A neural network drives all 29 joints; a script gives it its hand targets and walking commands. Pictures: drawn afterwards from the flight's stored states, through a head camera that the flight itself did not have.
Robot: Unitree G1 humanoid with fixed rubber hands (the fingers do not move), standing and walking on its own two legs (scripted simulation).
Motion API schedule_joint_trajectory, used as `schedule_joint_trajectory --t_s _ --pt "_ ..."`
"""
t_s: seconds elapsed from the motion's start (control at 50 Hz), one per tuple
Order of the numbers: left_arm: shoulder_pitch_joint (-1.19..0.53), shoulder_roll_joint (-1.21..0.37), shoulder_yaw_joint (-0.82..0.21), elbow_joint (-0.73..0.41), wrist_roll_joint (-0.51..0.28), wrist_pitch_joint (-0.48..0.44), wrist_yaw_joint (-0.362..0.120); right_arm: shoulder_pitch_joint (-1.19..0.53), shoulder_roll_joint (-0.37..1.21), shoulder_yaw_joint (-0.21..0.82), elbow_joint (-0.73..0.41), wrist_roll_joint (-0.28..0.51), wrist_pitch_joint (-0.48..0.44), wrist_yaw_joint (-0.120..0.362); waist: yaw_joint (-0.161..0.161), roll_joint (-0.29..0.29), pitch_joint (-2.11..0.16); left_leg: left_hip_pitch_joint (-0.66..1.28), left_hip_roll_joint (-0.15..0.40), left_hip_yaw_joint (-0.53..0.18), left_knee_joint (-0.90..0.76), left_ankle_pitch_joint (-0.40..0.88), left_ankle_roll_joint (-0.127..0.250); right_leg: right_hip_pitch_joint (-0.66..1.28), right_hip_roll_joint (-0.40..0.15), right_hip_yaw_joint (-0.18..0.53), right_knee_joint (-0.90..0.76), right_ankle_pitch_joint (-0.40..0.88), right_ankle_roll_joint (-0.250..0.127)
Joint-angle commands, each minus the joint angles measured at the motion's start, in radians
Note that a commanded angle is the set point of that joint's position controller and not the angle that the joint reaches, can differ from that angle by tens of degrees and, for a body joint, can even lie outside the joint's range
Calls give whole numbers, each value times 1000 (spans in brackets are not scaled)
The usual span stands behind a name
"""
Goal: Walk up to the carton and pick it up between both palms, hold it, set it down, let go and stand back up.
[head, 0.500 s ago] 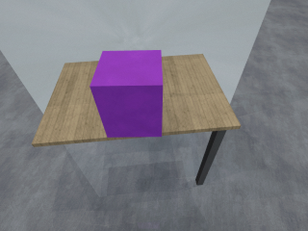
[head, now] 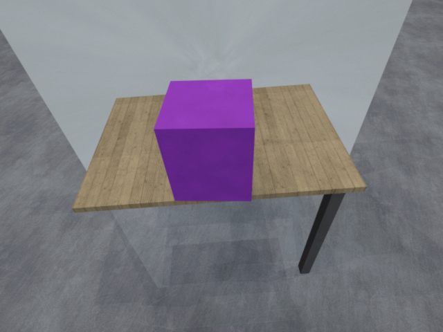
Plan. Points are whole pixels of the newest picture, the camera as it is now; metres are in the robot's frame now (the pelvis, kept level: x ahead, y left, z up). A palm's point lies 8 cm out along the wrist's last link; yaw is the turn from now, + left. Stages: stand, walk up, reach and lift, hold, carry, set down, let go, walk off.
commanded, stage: walk up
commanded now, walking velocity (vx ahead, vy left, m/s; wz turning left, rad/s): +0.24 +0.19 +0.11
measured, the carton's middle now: (211, 142) +0.59 +0.09 +0.01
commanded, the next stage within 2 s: none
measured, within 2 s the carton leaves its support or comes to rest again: neither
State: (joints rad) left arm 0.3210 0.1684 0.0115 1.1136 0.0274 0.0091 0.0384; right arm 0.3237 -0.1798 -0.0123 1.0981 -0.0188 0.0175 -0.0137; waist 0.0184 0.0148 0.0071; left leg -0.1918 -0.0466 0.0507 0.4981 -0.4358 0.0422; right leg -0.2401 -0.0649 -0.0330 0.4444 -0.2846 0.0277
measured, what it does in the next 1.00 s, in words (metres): walks ahead: left foot, then right foot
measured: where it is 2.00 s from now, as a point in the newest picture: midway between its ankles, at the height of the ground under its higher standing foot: outside the picture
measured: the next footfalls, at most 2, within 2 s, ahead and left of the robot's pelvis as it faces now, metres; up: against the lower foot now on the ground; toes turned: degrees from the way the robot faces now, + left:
left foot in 0.26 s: +0.09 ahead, +0.21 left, +0.00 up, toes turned +5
right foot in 0.80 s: +0.33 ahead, -0.01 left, +0.00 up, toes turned -8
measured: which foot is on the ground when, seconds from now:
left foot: up 0.00-0.24, down 0.26-0.84, up 0.86-1.00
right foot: down 0.00-0.26, up 0.28-0.78, down 0.80-1.00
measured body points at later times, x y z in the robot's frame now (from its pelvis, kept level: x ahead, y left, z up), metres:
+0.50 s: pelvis +0.10 +0.12 +0.01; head +0.12 +0.17 +0.46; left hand +0.17 +0.37 -0.16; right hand +0.01 -0.13 -0.11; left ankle +0.05 +0.21 -0.74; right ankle +0.12 -0.05 -0.64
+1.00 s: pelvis +0.26 +0.07 +0.00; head +0.31 +0.04 +0.45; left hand +0.33 +0.31 -0.13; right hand +0.27 -0.16 -0.17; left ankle +0.17 +0.23 -0.66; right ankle +0.29 +0.00 -0.74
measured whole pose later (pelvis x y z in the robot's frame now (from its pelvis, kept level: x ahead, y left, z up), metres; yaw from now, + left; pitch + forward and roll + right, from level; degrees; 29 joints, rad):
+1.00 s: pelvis +0.26 +0.07 +0.00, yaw +0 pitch +0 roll +2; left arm 0.17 0.16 0.00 0.98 0.00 -0.04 0.03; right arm 0.25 -0.19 -0.01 1.03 0.00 0.01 -0.04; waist 0.01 0.03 0.11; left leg -0.31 0.01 -0.01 1.02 -0.55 -0.02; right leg -0.25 -0.03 -0.12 0.44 -0.17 -0.07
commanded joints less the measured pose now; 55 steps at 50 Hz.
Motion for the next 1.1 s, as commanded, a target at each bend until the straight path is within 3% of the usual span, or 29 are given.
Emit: schedule_joint_trajectory --t_s 0.0,0.06,0.1,0.16,0.18,0.2,0.22,0.24,0.26,0.28,0.3,0.34,0.38,0.4,0.48,0.58,0.62,0.7,0.72,0.74,0.76,0.78,0.8,0.82,0.86,0.9,0.94,0.98,1.08 --pt "224 243 93 40 1 6 45 -194 -55 -25 -170 -31 0 43 108 -201 177 -525 125 -47 486 0 -42 97 -456 538 -346 -435 -221" --pt "64 168 72 4 -1 -15 30 -40 -60 -40 -137 -21 -16 65 -20 -145 54 -281 113 -58 456 87 -56 -54 -283 257 -329 -224 -101" --pt "-56 200 80 -45 3 -26 18 68 -46 -44 -116 -9 -6 70 -90 -208 18 -104 78 -2 344 83 -64 -173 -202 101 -307 -151 -44" --pt "-69 226 99 -64 12 -28 -2 54 -52 -40 -130 10 -6 57 -73 -315 55 0 87 55 86 105 -79 -195 -163 30 -243 -176 -49" --pt "-51 203 97 -62 16 -25 -11 99 -66 -40 -110 11 -17 41 -86 -308 51 91 73 81 -10 153 -82 -218 -126 -5 -154 -228 -45" --pt "10 169 89 -34 20 -16 -14 155 -101 -41 -87 2 -35 28 -111 -200 26 215 63 64 -53 159 -90 -263 -64 -51 13 -286 -45" --pt "66 107 72 -24 23 -9 -12 243 -178 -53 -65 -13 -57 21 -143 69 -5 284 144 -49 -142 54 -104 -330 7 -98 279 -393 -41" --pt "75 34 49 -54 23 -1 -12 314 -287 -69 -62 -22 -70 15 -156 350 10 251 379 -377 -261 -244 -105 -468 41 -74 533 -430 -27" --pt "81 39 55 -85 24 14 -16 292 -377 -84 -76 -12 -62 10 -130 383 95 74 532 -608 -452 -507 -87 -493 55 -2 641 -342 -19" --pt "27 94 71 -126 18 25 -28 243 -405 -100 -60 -6 -48 2 -115 415 194 -76 595 -785 -550 -666 -37 -506 17 71 715 -267 -19" --pt "-46 137 79 -150 22 22 -43 186 -318 -77 -60 1 -45 4 -108 290 301 -170 545 -743 -561 -571 -50 -494 -30 113 739 -167 -21" --pt "-1 139 89 -104 13 4 -71 77 -162 -28 -86 3 -63 -1 -20 31 293 -90 389 -394 -400 33 -110 -425 -54 129 687 52 -15" --pt "128 75 71 -53 0 -3 -77 38 -134 -18 -99 8 -88 -2 52 46 137 78 310 -172 -284 428 -134 -420 -15 79 676 119 -17" --pt "129 60 64 -52 -4 0 -75 76 -123 -17 -88 7 -99 2 43 88 87 95 299 -125 -261 559 -133 -390 -3 46 689 144 -13" --pt "-67 75 56 -130 2 16 -82 276 -82 5 -31 0 -115 -3 -49 214 56 170 322 -132 -223 876 -78 -431 4 1 638 192 19" --pt "-225 75 37 -173 -1 10 -76 344 -105 8 -28 1 -110 -30 -105 209 81 306 342 -106 -159 1124 -37 -516 12 -40 490 161 26" --pt "-247 45 27 -189 -21 3 -59 242 -90 12 -63 8 -98 -36 -87 237 141 229 280 -21 -112 1336 -32 -396 50 -57 316 136 12" --pt "-205 60 25 -199 -27 -12 -41 251 -138 -8 -62 2 -76 -39 -89 263 54 216 273 -11 -6 1301 22 -170 120 -146 134 119 -24" --pt "-151 66 27 -191 -25 -22 -38 257 -130 -7 -50 8 -72 -39 -58 263 16 194 258 -13 60 1236 25 -62 112 -135 55 186 -39" --pt "-60 80 30 -166 -21 -41 -37 278 -103 2 -26 20 -69 -41 -8 215 -45 140 216 -2 158 1058 12 110 77 -104 -66 369 -54" --pt "41 126 39 -132 -14 -63 -36 313 -61 15 -11 28 -68 -41 25 108 -131 14 182 -17 250 711 -8 335 -31 -26 -47 658 -68" --pt "138 189 56 -101 0 -73 -35 346 -17 33 -25 40 -68 -44 43 -109 -253 -175 125 -3 440 107 -37 590 -258 174 54 1185 -139" --pt "167 214 57 -92 -6 -67 -31 382 1 33 -22 60 -55 -46 45 -227 -368 -201 65 -23 598 -226 -45 663 -407 293 121 1521 -243" --pt "111 186 48 -99 -27 -53 -22 335 -29 9 -26 58 -39 -43 43 -314 -378 -168 70 -61 628 -199 -50 570 -424 354 50 1391 -335" --pt "55 77 2 -105 -28 -54 -11 111 -98 -9 -54 28 -29 -23 50 -163 -176 -131 97 -129 599 -186 -44 309 -294 204 -22 1367 -260" --pt "-62 68 -9 -124 -18 -57 5 52 -30 -8 -79 5 -11 -13 -7 -139 20 -126 105 -118 508 -111 -56 94 -229 91 -66 1246 -177" --pt "-95 179 31 -153 -30 -52 7 82 -27 -15 -76 8 24 -30 -36 -191 67 -183 44 -87 586 -104 -88 108 -247 81 -57 1399 -183" --pt "-67 203 36 -158 -25 -51 0 110 -46 -28 -65 21 44 -33 -50 -175 2 -185 24 -98 631 -48 -98 128 -257 61 -72 1358 -195" --pt "-85 205 51 -193 -11 -28 2 -2 -107 -49 -121 6 78 -19 -52 -116 -79 -250 27 -90 730 55 -114 82 -255 -9 -89 785 -182"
